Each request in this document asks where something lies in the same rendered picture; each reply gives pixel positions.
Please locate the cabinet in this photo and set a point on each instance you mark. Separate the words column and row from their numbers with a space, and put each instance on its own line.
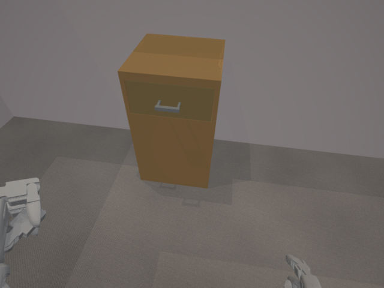
column 174, row 150

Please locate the robot left hand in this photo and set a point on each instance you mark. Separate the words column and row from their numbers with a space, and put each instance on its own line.
column 22, row 200

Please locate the robot right hand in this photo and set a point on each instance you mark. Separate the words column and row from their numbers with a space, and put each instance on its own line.
column 302, row 271

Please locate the drawer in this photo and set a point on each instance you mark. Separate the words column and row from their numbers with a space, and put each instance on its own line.
column 196, row 102

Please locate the handle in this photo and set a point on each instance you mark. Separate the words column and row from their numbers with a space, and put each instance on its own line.
column 167, row 108

